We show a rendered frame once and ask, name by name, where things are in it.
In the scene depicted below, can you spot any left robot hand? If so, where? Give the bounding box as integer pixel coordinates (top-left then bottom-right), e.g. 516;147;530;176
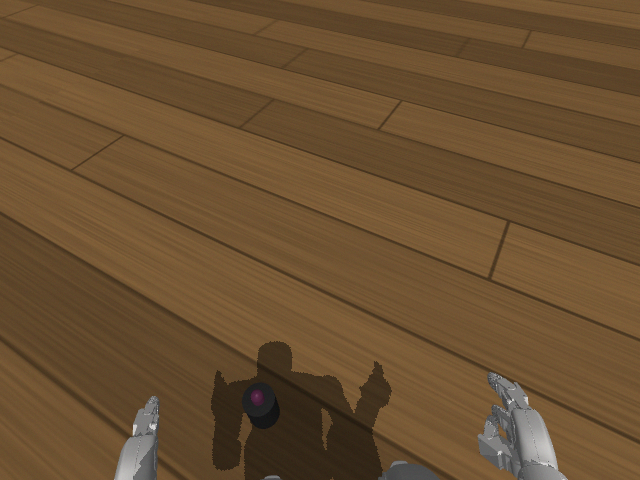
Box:
114;396;160;480

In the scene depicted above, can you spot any right robot arm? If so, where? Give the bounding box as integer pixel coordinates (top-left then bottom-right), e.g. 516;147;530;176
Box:
517;464;568;480

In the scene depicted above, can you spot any right robot hand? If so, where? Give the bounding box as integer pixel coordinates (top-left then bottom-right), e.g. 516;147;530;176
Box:
478;372;559;478

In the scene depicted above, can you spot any bottle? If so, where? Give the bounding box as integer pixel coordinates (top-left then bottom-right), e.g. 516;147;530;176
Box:
242;383;280;429

